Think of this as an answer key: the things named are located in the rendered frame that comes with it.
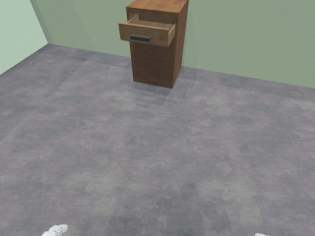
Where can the handle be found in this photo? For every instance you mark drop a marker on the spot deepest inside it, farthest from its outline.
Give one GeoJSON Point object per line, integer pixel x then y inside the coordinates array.
{"type": "Point", "coordinates": [141, 37]}

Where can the drawer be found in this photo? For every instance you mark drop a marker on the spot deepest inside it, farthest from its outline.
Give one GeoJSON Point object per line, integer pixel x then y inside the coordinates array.
{"type": "Point", "coordinates": [161, 29]}

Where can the cabinet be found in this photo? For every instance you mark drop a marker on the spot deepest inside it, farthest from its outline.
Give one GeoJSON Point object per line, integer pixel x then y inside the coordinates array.
{"type": "Point", "coordinates": [153, 64]}

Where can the robot left hand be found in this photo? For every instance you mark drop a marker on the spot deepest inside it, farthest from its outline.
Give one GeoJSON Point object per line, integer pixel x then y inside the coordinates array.
{"type": "Point", "coordinates": [56, 230]}

